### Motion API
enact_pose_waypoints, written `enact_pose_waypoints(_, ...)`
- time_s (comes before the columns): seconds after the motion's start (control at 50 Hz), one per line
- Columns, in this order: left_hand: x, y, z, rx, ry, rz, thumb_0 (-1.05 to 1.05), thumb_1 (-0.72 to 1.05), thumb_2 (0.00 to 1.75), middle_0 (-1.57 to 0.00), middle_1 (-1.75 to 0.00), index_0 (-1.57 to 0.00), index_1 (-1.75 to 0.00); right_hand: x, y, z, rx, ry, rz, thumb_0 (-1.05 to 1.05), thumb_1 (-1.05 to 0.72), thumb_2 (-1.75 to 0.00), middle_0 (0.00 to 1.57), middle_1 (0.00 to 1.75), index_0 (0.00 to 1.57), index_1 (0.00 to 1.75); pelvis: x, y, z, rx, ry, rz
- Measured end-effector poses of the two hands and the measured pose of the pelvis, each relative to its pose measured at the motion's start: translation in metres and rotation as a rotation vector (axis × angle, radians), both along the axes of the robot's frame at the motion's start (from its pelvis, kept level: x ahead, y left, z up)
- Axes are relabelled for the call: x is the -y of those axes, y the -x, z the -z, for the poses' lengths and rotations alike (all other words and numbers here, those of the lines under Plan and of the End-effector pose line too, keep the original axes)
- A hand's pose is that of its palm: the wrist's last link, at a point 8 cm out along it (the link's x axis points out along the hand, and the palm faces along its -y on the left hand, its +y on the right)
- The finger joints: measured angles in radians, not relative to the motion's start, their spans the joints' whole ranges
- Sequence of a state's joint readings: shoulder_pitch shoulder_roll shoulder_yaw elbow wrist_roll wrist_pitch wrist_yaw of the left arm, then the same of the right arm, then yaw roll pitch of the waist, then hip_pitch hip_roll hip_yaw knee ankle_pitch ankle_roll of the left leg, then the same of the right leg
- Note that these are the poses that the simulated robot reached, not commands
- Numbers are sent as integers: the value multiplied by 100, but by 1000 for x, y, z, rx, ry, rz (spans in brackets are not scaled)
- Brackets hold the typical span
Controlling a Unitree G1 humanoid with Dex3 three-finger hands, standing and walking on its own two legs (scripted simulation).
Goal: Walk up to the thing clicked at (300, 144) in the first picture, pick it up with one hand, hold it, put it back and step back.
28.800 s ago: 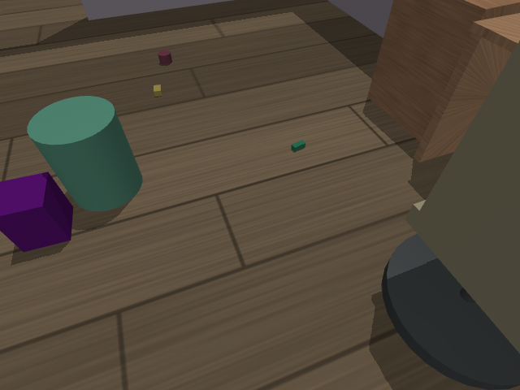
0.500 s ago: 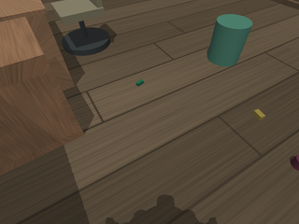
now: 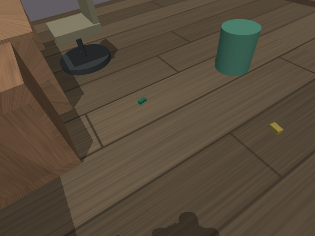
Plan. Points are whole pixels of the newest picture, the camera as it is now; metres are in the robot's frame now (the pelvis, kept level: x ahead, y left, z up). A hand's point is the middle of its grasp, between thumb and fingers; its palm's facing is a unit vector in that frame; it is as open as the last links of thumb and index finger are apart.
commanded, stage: walk up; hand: left
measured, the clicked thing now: (142, 100) +1.40 +0.28 -0.75
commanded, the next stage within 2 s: none
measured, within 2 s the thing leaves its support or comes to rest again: neither
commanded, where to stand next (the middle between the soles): +0.97 +0.05 m, yaw +0 degrees
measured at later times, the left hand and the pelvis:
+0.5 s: hand (73, 190) +0.30 +0.33 -0.15, palm faces -0.01 -0.95 -0.32, open 7.4 cm; pelvis +0.24 +0.06 +0.00, yaw +1 degrees
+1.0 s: hand (99, 128) +0.54 +0.29 -0.12, palm faces +0.00 -0.92 -0.39, open 7.4 cm; pelvis +0.47 +0.03 +0.00, yaw -1 degrees
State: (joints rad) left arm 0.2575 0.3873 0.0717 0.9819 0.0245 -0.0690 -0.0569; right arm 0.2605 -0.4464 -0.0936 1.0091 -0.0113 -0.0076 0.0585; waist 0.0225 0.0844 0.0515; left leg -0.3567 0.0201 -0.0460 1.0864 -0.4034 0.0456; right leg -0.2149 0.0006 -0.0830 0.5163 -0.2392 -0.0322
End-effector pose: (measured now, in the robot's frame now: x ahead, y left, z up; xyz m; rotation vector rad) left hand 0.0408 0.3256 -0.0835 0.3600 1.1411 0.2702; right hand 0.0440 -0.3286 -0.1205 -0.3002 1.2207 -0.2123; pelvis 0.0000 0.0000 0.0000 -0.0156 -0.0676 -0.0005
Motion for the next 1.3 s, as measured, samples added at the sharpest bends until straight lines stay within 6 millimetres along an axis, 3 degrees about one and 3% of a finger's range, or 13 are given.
enact_pose_waypoints(0.1,7,-18,2,-28,29,-23,1,90,89,-21,-30,-21,-30,-11,-62,-15,67,-23,-49,1,-91,-90,20,30,20,30,0,-39,-8,-6,13,-4)
enact_pose_waypoints(0.18,3,-47,10,-35,50,-34,1,90,89,-21,-30,-21,-30,-19,-104,-22,54,-11,-82,1,-91,-90,20,30,20,30,-6,-75,-7,-21,22,-17)
enact_pose_waypoints(0.28,-18,-95,29,-49,72,-40,1,90,89,-21,-30,-21,-30,-35,-169,-25,37,25,-123,1,-91,-90,20,30,20,30,-24,-129,3,-36,42,-43)
enact_pose_waypoints(0.38,-46,-157,53,-84,79,-33,1,90,89,-21,-30,-21,-30,-60,-238,-26,107,72,-135,1,-91,-90,20,30,20,30,-51,-183,16,-35,1,-36)
enact_pose_waypoints(0.48,-53,-234,38,-43,93,26,1,91,89,-20,-30,-20,-30,-79,-269,-43,150,65,-76,1,-91,-90,20,30,20,30,-62,-230,0,-25,13,-27)
enact_pose_waypoints(0.6,-57,-318,19,32,90,70,1,91,89,-20,-30,-20,-30,-80,-294,-45,112,57,-47,1,-90,-90,20,30,20,30,-64,-287,-8,-18,-9,-13)
enact_pose_waypoints(0.74,-44,-406,12,24,57,123,1,91,89,-20,-30,-20,-30,-61,-339,-20,68,27,-6,1,-90,-90,20,30,20,30,-52,-358,2,-25,-40,12)
enact_pose_waypoints(0.84,-23,-466,14,70,20,113,1,91,89,-20,-30,-20,-30,-43,-389,12,26,6,4,1,-91,-90,20,30,20,30,-34,-413,18,-24,-7,7)
enact_pose_waypoints(0.94,-10,-488,-1,98,29,68,1,90,89,-20,-30,-21,-30,-48,-454,3,42,-29,-49,1,-91,-90,20,30,20,30,-29,-451,3,-17,-33,8)
enact_pose_waypoints(1.06,-18,-498,-2,20,29,45,1,90,89,-21,-30,-21,-30,-53,-525,-16,110,-25,-84,1,-91,-90,20,30,20,30,-34,-494,-6,-23,-11,10)
enact_pose_waypoints(1.18,-47,-526,15,-8,45,19,1,90,89,-21,-30,-21,-30,-64,-581,-25,85,24,-122,1,-91,-90,20,30,20,30,-53,-544,1,-34,19,-12)
enact_pose_waypoints(1.3,-77,-578,45,-46,66,15,1,90,89,-20,-30,-21,-30,-86,-632,-32,149,89,-110,1,-91,-90,20,30,20,30,-81,-597,15,-22,-6,-6)
